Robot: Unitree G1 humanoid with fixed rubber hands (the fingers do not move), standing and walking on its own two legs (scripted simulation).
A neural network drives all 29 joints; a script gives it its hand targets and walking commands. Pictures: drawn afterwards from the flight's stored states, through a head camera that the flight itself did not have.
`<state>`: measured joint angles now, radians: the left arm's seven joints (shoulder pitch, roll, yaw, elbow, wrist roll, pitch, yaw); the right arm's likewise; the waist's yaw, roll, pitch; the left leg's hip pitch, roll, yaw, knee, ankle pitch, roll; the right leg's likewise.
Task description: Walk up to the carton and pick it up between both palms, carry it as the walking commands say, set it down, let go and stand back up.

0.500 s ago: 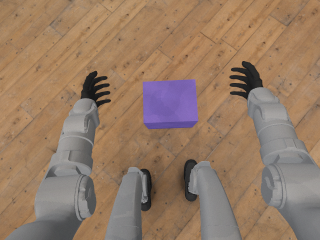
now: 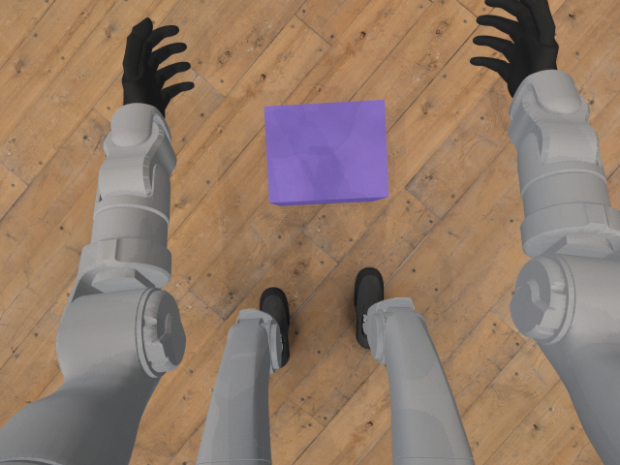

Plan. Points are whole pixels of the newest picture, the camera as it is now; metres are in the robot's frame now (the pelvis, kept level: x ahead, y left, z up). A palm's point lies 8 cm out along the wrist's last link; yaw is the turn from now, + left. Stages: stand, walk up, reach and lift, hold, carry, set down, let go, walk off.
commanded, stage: reach and lift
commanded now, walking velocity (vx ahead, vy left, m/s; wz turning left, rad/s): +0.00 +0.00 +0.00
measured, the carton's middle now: (325, 159) +0.50 -0.02 -0.55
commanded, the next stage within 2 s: none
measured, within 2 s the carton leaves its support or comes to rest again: neither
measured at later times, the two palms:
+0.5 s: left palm (197, 135) +0.50 +0.17 -0.26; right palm (469, 116) +0.50 -0.23 -0.25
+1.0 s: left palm (225, 154) +0.49 +0.17 -0.40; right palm (432, 141) +0.49 -0.22 -0.40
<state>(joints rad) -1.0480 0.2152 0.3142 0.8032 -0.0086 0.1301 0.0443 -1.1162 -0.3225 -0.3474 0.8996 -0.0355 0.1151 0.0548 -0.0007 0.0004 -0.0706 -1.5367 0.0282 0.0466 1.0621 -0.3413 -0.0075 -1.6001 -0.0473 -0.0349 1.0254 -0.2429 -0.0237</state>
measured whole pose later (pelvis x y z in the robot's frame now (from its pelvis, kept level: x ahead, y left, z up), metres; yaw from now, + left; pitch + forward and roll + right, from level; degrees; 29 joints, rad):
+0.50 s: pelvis -0.03 +0.01 -0.14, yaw +1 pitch +50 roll +3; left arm -1.16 0.25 0.23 0.84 -0.10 0.16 0.13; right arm -1.23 -0.38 -0.27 0.97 0.07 0.12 0.01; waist -0.02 0.00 -0.04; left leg -1.99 0.03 0.04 1.66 -0.53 0.00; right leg -2.07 -0.07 -0.01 1.61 -0.41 -0.02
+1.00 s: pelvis -0.05 +0.00 -0.25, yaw +1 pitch +41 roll +3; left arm -1.40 0.33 0.12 1.08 -0.22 0.08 0.15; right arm -1.45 -0.44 -0.08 1.16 0.22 0.07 -0.09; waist -0.01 0.02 0.25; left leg -2.19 0.03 0.01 2.06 -0.59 -0.02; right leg -2.28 -0.08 -0.02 2.01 -0.45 -0.06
